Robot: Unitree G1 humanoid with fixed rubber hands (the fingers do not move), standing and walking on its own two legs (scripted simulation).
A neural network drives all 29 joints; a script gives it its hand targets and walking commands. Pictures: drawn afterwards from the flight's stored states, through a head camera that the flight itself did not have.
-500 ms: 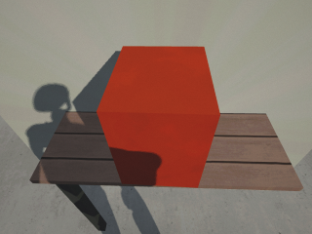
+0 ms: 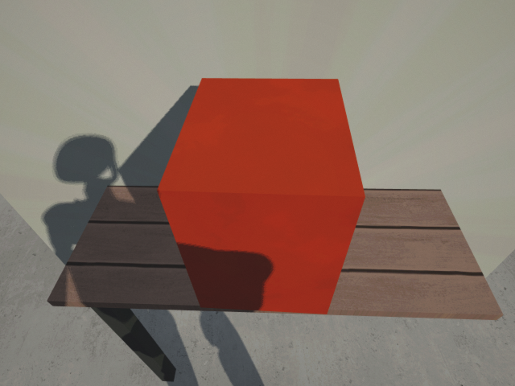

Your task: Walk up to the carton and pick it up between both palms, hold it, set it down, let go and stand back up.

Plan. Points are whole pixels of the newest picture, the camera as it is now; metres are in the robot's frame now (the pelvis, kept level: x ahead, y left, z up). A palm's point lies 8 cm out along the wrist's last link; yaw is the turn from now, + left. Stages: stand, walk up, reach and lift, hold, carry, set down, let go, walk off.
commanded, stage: stand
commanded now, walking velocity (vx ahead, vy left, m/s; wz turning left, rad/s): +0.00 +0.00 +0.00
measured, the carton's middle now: (265, 198) +0.41 +0.01 +0.08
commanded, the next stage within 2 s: none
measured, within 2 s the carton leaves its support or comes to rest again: neither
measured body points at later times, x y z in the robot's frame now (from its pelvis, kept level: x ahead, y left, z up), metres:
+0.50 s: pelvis +0.00 +0.00 +0.00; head +0.00 +0.00 +0.45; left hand +0.03 +0.26 -0.14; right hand +0.03 -0.25 -0.14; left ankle +0.01 +0.12 -0.74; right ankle +0.00 -0.11 -0.74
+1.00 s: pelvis +0.00 +0.00 +0.00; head +0.01 +0.00 +0.45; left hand +0.02 +0.25 -0.14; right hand +0.02 -0.24 -0.15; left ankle +0.01 +0.12 -0.74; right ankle +0.00 -0.12 -0.74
